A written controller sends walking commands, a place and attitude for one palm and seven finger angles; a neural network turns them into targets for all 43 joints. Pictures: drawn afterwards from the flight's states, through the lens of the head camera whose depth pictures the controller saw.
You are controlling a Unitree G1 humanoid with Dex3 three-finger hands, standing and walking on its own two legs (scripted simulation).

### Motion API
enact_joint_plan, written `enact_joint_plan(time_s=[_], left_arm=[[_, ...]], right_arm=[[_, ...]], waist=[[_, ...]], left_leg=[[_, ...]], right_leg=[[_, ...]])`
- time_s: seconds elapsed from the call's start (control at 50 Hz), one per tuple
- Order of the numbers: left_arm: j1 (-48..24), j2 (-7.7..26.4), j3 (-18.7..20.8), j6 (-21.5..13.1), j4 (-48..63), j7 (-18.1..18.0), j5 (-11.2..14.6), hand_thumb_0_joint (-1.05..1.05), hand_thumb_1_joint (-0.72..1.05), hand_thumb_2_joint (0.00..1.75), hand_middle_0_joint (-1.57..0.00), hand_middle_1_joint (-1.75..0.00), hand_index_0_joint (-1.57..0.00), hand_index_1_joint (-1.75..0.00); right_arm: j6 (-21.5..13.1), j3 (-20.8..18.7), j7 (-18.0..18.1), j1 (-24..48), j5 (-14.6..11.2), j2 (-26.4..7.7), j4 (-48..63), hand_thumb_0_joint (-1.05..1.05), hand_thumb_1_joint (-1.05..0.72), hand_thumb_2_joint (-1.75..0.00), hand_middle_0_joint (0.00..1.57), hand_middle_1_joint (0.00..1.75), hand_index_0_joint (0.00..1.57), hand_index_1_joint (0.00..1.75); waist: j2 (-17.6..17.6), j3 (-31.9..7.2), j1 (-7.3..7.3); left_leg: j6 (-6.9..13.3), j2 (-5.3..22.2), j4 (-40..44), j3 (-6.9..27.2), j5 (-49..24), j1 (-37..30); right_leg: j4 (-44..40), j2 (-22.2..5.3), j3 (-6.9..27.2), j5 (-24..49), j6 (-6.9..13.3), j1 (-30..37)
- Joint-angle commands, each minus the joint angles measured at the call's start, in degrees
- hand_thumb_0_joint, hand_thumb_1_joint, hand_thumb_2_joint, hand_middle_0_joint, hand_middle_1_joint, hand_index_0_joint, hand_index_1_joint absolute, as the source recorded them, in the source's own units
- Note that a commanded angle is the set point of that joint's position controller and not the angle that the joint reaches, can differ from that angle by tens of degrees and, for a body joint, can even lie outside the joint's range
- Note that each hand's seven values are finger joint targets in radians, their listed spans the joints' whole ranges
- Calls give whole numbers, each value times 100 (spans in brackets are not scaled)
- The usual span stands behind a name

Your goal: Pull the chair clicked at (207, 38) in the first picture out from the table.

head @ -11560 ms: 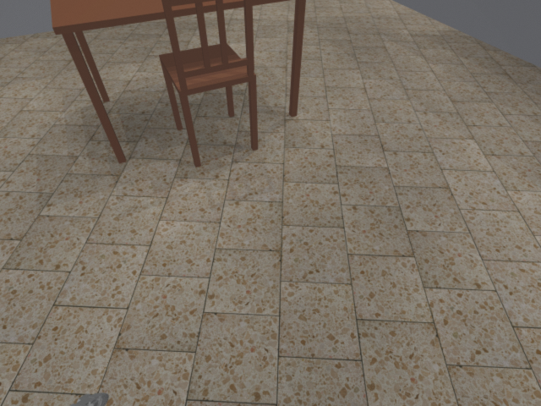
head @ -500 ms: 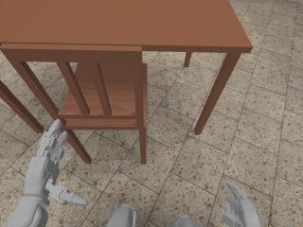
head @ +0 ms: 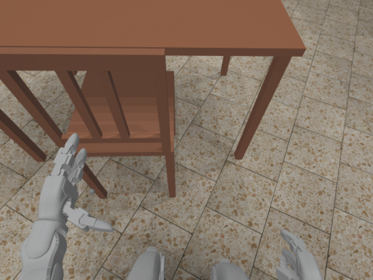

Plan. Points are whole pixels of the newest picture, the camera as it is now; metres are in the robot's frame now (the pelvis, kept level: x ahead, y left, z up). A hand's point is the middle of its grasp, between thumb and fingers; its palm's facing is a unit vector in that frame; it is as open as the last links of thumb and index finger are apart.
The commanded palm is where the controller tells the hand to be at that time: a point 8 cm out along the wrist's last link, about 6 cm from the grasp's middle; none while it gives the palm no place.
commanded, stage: aim the fingers beside a spindle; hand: left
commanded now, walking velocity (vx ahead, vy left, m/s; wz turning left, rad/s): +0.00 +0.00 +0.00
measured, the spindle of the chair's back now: (83, 108) +0.52 +0.30 +0.00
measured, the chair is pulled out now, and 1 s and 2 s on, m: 0.00 0.00 0.00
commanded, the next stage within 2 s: push the fingers through the gap in 1.60 s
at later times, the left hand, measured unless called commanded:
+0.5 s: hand (101, 173) +0.33 +0.20 +0.02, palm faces +0.03 -1.00 -0.03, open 17.0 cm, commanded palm +0.31 +0.25 +0.02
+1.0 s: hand (115, 159) +0.38 +0.18 -0.01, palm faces +0.03 -1.00 -0.02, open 17.0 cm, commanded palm +0.35 +0.24 +0.00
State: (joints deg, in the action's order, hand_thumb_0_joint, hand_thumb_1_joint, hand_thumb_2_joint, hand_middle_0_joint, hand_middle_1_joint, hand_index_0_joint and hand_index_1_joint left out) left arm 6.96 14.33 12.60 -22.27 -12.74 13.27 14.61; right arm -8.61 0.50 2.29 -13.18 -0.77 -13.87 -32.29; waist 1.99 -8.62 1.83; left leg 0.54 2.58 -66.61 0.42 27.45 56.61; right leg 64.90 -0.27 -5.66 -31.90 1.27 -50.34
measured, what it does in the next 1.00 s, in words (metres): stands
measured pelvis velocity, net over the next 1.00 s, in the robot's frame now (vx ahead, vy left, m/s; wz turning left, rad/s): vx -0.01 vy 0.01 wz -0.03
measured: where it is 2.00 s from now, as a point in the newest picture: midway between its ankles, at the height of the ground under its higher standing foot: outside the picture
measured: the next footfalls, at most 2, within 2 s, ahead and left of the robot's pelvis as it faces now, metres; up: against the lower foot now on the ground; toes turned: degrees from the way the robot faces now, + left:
none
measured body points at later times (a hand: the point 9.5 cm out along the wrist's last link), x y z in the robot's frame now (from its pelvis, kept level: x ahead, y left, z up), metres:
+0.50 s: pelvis +0.00 +0.01 -0.01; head +0.09 +0.02 +0.43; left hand +0.32 +0.25 +0.02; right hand +0.14 -0.24 -0.11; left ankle +0.04 +0.11 -0.65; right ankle +0.00 -0.11 -0.65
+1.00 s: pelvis -0.01 +0.01 -0.03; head +0.11 +0.02 +0.41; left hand +0.37 +0.24 +0.00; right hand +0.11 -0.25 -0.14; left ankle +0.04 +0.11 -0.65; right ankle +0.00 -0.11 -0.65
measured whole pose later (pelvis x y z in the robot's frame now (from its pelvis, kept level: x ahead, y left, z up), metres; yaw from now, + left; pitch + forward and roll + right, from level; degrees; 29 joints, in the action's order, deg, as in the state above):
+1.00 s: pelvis -0.01 +0.01 -0.03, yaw -2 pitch +23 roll -3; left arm -17.4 14.6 13.5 -26.4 -34.4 8.3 10.0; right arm -2.2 0.4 0.7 -13.2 0.3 -14.0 -34.4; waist 1.5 -9.7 3.7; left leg 1.5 2.8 -73.5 -0.8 29.1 67.5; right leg 72.1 -0.4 -4.2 -33.4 0.5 -61.7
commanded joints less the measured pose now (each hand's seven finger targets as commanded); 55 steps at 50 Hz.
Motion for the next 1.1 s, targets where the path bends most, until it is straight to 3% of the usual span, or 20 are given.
enact_joint_plan(time_s=[0.0, 0.14, 0.2, 0.22, 0.24, 0.32, 0.44, 0.56, 0.6, 0.62, 0.64, 0.74, 0.76, 0.84, 0.86, 0.9, 0.94, 0.96, 1.02, 1.08], left_arm=[[-849, 919, 510, -534, 992, -46, 103, 0, -50, 30, -6, -8, -6, -8], [-1402, 831, 326, -589, 661, 65, 75, 0, -50, 30, -6, -8, -6, -8], [-1621, 940, 443, -562, 477, 9, 60, 0, -50, 30, -6, -8, -6, -8], [-1649, 1073, 557, -583, 440, -18, 35, 0, -50, 30, -6, -8, -6, -8], [-1713, 957, 438, -599, 541, -33, 13, 0, -50, 30, -6, -8, -6, -8], [-1919, 1070, 538, -609, 317, -140, -48, 0, -50, 30, -6, -8, -6, -8], [-2320, 751, 213, -634, 158, -208, -133, 0, -50, 30, -6, -8, -6, -8], [-2355, 817, 314, -668, -131, -367, -213, 0, -50, 30, -6, -8, -6, -8], [-2684, 933, 422, -689, -324, -415, -239, 0, -50, 30, -6, -8, -6, -8], [-2939, 1039, 440, -748, -299, -435, -286, 0, -50, 30, -6, -8, -6, -8], [-3040, 980, 406, -785, -276, -445, -307, 0, -50, 30, -6, -8, -6, -8], [-3464, 855, 240, -890, -430, -416, -314, 0, -50, 30, -6, -8, -6, -8], [-3361, 871, 270, -881, -477, -407, -315, 0, -50, 30, -6, -8, -6, -8], [-3693, 812, 197, -816, -895, -430, -358, 0, -50, 30, -6, -8, -6, -8], [-3614, 885, 298, -798, -1027, -457, -361, 0, -50, 30, -6, -8, -6, -8], [-3751, 911, 329, -836, -1001, -493, -381, 0, -50, 30, -6, -8, -6, -8], [-3824, 1211, 589, -909, -966, -554, -413, 0, -50, 30, -6, -8, -6, -8], [-3746, 963, 400, -931, -887, -550, -401, 0, -50, 30, -6, -8, -6, -8], [-3418, 988, 439, -944, -749, -576, -391, 0, -50, 30, -6, -8, -6, -8], [-3209, 882, 352, -883, -735, -575, -366, 0, -50, 30, -6, -8, -6, -8]], right_arm=[[-229, -325, 62, 91, -4, -816, 754, 0, -90, -90, 20, 30, 20, 30], [-207, -341, 74, 8, -11, -870, 640, 0, -90, -90, 20, 30, 20, 30], [-164, -347, 78, -11, -6, -889, 605, 0, -90, -90, 20, 30, 20, 30], [-150, -350, 86, -24, -3, -896, 601, 0, -90, -90, 20, 30, 20, 30], [-142, -344, 67, 5, 4, -867, 641, 0, -90, -90, 20, 30, 20, 30], [-81, -338, 52, -34, 21, -880, 603, 0, -90, -90, 20, 30, 20, 30], [4, -348, 6, -80, 34, -882, 582, 0, -90, -90, 20, 30, 20, 30], [149, -359, -35, -99, 50, -890, 573, 0, -90, -90, 20, 30, 20, 30], [209, -352, -31, -100, 48, -904, 533, 0, -90, -90, 20, 30, 20, 30], [221, -339, -19, -100, 58, -908, 529, 0, -90, -90, 20, 30, 20, 30], [229, -336, -25, -85, 62, -885, 546, 0, -90, -90, 20, 30, 20, 30], [262, -346, -27, -155, 80, -904, 461, 0, -90, -90, 20, 30, 20, 30], [275, -358, -38, -190, 77, -911, 453, 0, -90, -90, 20, 30, 20, 30], [345, -363, -54, -234, 72, -940, 380, 0, -90, -90, 20, 30, 20, 30], [377, -367, -59, -257, 74, -951, 381, 0, -90, -90, 20, 30, 20, 30], [419, -361, -70, -255, 85, -929, 413, 0, -90, -90, 20, 30, 20, 30], [462, -367, -75, -287, 98, -939, 408, 0, -90, -90, 20, 30, 20, 30], [469, -365, -100, -278, 105, -894, 441, 0, -90, -90, 20, 30, 20, 30], [525, -386, -139, -298, 100, -902, 489, 0, -90, -90, 20, 30, 20, 30], [585, -387, -150, -288, 63, -886, 508, 0, -90, -90, 20, 30, 20, 30]], waist=[[41, -1577, 10], [110, -1705, 109], [-34, -1711, 89], [13, -1786, 37], [221, -1881, 32], [157, -1868, 34], [224, -2037, 117], [56, -2029, 71], [-85, -1925, 127], [82, -1931, 133], [241, -2034, 113], [366, -2330, 191], [318, -2412, 148], [197, -2249, 258], [45, -2234, 225], [162, -2335, 192], [191, -2525, 129], [274, -2608, 136], [298, -2744, 92], [115, -2459, 137]], left_leg=[[115, -175, 773, 128, -1252, -1317], [115, -144, 682, 173, -1282, -1368], [112, -141, 660, 182, -1192, -1255], [114, -136, 657, 192, -1301, -1279], [107, -151, 662, 164, -1307, -1350], [90, -131, 631, 202, -1350, -1313], [68, -111, 558, 231, -1442, -1483], [47, -108, 532, 241, -1433, -1366], [62, -117, 467, 215, -1207, -1129], [62, -119, 454, 231, -1172, -1101], [53, -124, 444, 221, -1176, -1215], [32, -98, 351, 270, -1386, -1463], [18, -80, 357, 293, -1490, -1522], [33, -86, 285, 297, -1280, -1303], [38, -96, 280, 284, -1231, -1192], [39, -114, 241, 240, -1287, -1153], [33, -103, 206, 246, -1460, -1206], [34, -120, 187, 209, -1543, -1272], [20, -96, 216, 227, -1852, -1438], [33, -95, 277, 166, -1673, -1237]], right_leg=[[-953, 124, 362, 1440, -47, 544], [-826, 131, 330, 1438, -39, 270], [-800, 135, 335, 1350, -39, 268], [-760, 145, 340, 1430, -17, 300], [-748, 121, 348, 1435, -23, 284], [-660, 140, 305, 1432, -2, 168], [-564, 136, 274, 1468, -9, -80], [-496, 142, 255, 1450, 2, -133], [-495, 147, 287, 1315, -13, -188], [-446, 150, 295, 1253, 5, -247], [-430, 145, 302, 1228, 13, -307], [-350, 143, 283, 1323, 20, -494], [-325, 151, 268, 1389, 31, -456], [-314, 149, 270, 1256, 11, -645], [-319, 150, 279, 1238, 8, -574], [-277, 139, 302, 1310, 12, -519], [-213, 153, 321, 1438, 22, -456], [-211, 153, 330, 1526, 16, -415], [-176, 179, 302, 1750, 30, -327], [-289, 172, 324, 1735, 0, -218]])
